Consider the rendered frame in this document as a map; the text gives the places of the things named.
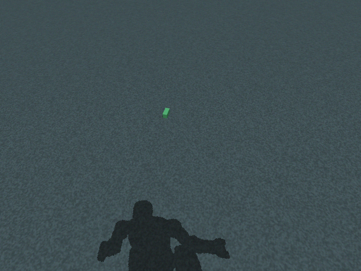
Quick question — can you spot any small box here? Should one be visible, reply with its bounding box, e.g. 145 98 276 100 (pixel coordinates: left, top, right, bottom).
162 108 170 119

